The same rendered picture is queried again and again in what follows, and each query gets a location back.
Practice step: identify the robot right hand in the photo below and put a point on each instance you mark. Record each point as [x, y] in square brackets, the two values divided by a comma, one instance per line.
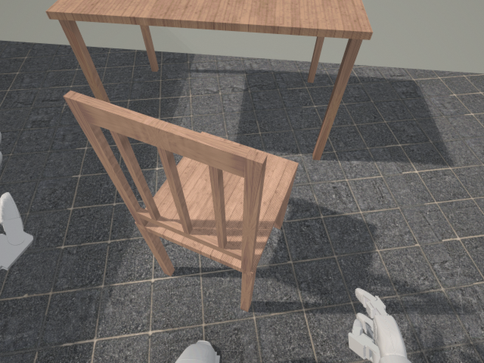
[383, 334]

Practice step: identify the chair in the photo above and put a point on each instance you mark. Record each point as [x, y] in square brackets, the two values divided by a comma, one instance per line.
[221, 200]

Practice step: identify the robot left thigh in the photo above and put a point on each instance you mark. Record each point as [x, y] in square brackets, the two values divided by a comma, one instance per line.
[199, 353]

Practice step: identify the robot left hand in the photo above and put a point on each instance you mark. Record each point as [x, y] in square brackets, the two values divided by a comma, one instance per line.
[16, 241]

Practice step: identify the table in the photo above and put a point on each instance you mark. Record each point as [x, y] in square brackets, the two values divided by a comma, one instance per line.
[346, 19]

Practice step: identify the left robot shin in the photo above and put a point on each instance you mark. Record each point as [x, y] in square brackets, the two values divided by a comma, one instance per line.
[203, 342]

